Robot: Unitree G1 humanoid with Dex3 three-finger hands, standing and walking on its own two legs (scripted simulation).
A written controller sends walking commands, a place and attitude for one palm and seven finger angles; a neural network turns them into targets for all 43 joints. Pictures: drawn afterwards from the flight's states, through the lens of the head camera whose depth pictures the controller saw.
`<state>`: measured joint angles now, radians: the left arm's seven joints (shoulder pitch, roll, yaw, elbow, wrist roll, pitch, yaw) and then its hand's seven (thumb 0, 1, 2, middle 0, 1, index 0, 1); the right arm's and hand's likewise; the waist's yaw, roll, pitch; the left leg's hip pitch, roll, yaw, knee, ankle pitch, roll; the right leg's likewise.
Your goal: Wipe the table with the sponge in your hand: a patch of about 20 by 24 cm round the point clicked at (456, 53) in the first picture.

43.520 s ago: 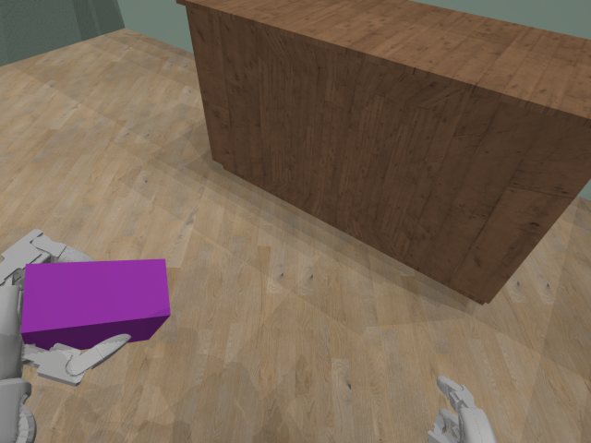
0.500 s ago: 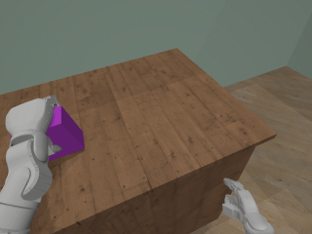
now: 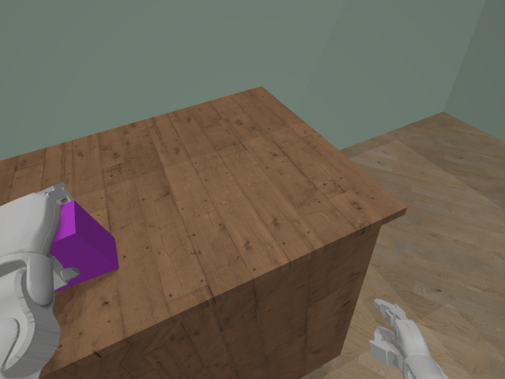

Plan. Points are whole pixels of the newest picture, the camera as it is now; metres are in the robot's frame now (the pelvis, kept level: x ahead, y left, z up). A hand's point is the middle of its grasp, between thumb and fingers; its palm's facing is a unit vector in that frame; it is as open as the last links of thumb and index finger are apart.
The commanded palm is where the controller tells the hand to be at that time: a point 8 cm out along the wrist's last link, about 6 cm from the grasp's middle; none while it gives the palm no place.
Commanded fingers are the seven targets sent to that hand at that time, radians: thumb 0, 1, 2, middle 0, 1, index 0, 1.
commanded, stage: wipe back along the first lane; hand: left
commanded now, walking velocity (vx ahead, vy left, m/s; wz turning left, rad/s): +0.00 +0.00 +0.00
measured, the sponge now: (68, 256) +0.23 +0.32 +0.11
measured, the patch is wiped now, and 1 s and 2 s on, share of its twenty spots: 1.00 1.00 1.00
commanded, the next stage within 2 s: lift the sponge slowly off the table in 0.52 s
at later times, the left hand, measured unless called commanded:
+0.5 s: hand (52, 265) +0.20 +0.30 +0.16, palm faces +0.23 -0.05 -0.97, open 10.2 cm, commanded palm +0.14 +0.28 +0.18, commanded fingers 0.00 0.10 1.30 -1.20 -1.60 -1.20 -1.60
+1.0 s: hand (40, 275) +0.18 +0.30 +0.16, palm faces +0.33 -0.15 -0.93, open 10.2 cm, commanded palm +0.13 +0.28 +0.20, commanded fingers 0.00 0.10 1.30 -1.20 -1.60 -1.20 -1.60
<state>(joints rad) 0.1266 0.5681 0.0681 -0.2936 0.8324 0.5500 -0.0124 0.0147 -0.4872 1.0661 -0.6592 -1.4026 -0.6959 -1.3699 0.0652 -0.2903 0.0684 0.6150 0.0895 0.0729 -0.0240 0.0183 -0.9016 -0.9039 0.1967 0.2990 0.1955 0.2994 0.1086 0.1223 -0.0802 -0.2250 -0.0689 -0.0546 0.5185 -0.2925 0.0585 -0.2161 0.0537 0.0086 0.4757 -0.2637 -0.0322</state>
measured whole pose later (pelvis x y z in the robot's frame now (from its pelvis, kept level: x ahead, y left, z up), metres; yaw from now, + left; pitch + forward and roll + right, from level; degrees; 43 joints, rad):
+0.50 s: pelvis +0.00 -0.02 +0.00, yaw -1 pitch +0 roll -1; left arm 0.32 0.57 0.13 -0.44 0.78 0.52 0.02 0.02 -0.48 1.06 -0.65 -1.41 -0.69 -1.38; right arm 0.07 -0.30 0.05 0.60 0.09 0.06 -0.04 0.02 -0.90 -0.90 0.20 0.30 0.19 0.30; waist 0.10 0.12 -0.09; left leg -0.24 -0.05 -0.05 0.57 -0.32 0.04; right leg -0.24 0.08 0.01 0.53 -0.29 -0.05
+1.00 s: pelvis -0.01 +0.00 +0.00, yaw +0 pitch -2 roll -1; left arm 0.34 0.51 0.09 -0.56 0.76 0.56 0.04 0.00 -0.49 1.06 -0.66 -1.40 -0.70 -1.36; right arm 0.06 -0.26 0.07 0.59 0.09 0.04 -0.05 0.02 -0.90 -0.90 0.20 0.30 0.20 0.30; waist 0.14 0.11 -0.08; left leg -0.21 -0.07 -0.05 0.56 -0.31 0.06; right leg -0.20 0.05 0.01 0.51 -0.28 -0.03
